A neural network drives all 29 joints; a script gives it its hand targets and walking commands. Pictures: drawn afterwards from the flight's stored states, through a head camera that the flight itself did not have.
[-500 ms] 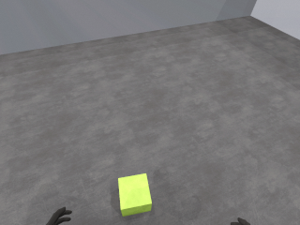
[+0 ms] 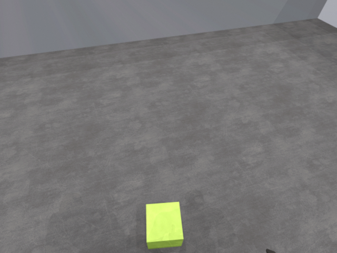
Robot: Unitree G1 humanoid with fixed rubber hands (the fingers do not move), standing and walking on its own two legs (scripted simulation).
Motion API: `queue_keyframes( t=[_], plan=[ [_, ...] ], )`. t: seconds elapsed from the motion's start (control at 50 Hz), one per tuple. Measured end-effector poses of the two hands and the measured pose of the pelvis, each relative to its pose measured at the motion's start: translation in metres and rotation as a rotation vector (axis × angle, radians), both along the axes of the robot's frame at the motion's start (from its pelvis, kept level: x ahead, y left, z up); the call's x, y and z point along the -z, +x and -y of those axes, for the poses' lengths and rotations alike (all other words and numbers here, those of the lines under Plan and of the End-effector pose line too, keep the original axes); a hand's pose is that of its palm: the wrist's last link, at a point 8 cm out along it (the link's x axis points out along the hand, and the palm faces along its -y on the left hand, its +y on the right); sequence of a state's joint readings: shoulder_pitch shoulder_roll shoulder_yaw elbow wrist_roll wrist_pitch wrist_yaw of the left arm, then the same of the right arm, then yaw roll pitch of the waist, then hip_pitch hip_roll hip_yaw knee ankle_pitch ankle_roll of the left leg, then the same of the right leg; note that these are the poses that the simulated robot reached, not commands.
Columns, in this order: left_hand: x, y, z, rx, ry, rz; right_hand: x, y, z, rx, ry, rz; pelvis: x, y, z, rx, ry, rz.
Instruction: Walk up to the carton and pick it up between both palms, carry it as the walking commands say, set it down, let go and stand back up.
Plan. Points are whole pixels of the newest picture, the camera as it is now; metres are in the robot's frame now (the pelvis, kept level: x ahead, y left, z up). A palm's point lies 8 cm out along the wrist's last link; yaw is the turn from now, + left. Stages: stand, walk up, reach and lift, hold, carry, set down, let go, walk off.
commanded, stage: stand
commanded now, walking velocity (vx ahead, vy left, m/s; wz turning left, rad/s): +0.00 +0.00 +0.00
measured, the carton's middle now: (163, 225) +0.38 +0.02 -0.67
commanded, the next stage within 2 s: none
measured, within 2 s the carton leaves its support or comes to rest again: neither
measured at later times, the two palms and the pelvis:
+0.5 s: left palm out of the picture +0.01 +0.27 -0.11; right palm out of the picture +0.06 -0.27 -0.10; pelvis -0.01 -0.01 +0.01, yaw +3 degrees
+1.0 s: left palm out of the picture -0.06 +0.25 -0.12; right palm out of the picture +0.04 -0.27 -0.11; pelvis -0.03 -0.01 +0.01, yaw +4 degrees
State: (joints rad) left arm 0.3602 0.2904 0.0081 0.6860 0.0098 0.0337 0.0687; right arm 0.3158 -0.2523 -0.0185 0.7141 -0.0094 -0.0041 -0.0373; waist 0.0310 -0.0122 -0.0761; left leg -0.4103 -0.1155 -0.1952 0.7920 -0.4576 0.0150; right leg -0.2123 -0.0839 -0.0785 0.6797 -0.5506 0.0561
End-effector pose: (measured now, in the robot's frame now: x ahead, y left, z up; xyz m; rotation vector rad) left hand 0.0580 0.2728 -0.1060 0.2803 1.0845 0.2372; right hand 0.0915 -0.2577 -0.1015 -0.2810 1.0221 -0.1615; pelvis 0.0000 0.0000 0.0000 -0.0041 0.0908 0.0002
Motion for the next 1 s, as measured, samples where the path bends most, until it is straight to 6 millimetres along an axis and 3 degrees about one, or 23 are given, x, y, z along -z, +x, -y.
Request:
queue_keyframes(
  t=[0.42,0.58,0.78,1.0],
  plan=[
    [0.001,-0.033,-0.001,-0.043,0.004,-0.087,0.003,-0.035,0.012,0.013,-0.023,-0.121,-0.006,-0.007,0.007,-0.041,-0.009,0.027],
    [0.009,-0.06,0.005,-0.073,-0.022,-0.146,0.002,-0.03,0.009,-0.01,-0.021,-0.113,-0.006,-0.011,0.005,-0.053,-0.008,0.043],
    [0.005,-0.084,0.014,-0.1,-0.029,-0.183,0.004,-0.043,0.012,-0.004,-0.011,-0.157,-0.012,-0.019,0.014,-0.064,-0.01,0.053],
    [0.014,-0.118,0.026,-0.138,-0.069,-0.265,0.006,-0.049,0.007,-0.019,-0.008,-0.178,-0.012,-0.026,0.013,-0.076,-0.007,0.073]
  ],
)
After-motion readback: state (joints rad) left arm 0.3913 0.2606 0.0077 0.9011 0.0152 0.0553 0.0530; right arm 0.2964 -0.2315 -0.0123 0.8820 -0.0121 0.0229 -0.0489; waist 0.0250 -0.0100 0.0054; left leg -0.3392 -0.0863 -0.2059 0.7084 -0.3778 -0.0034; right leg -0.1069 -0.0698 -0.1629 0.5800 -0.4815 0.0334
